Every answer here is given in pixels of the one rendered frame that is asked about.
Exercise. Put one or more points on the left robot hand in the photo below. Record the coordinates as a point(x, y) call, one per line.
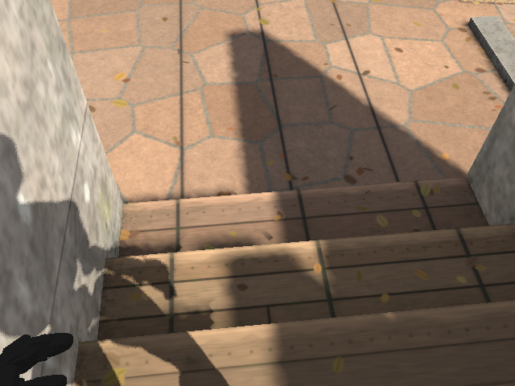
point(25, 352)

